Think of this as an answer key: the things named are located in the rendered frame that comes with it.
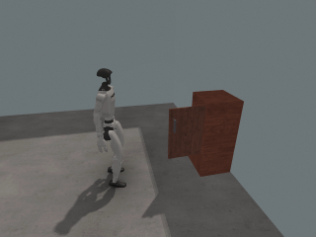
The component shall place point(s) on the right robot shin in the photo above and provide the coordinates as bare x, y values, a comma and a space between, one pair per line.
116, 169

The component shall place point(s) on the robot right upper arm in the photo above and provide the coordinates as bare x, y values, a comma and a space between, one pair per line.
100, 98

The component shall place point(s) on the robot right forearm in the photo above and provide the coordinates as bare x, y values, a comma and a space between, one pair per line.
98, 126

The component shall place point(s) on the handle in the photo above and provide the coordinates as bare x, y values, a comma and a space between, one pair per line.
174, 126

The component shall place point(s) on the cupboard door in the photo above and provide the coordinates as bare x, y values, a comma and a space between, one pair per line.
187, 139

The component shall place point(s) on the right robot hand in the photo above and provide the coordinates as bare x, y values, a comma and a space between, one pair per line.
102, 142

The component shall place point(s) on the robot torso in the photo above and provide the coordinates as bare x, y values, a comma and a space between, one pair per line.
108, 109

